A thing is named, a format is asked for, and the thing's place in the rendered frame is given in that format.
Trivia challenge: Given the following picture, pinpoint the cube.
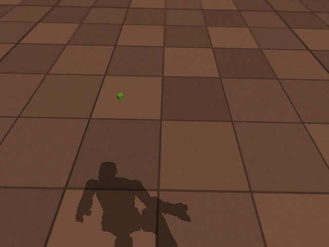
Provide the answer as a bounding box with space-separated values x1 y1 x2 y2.
117 93 124 101

